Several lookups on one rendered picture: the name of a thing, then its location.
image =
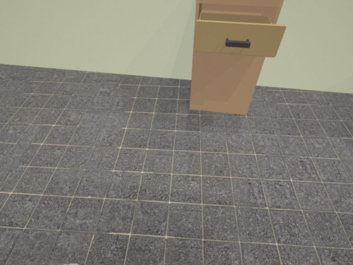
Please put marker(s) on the cabinet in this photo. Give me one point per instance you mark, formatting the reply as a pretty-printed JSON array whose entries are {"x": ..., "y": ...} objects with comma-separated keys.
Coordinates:
[{"x": 222, "y": 82}]

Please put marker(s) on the handle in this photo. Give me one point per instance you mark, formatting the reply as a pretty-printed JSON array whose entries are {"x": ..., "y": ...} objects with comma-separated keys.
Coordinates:
[{"x": 235, "y": 43}]

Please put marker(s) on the drawer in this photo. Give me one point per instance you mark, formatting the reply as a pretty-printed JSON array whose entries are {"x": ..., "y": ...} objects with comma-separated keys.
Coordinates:
[{"x": 212, "y": 29}]

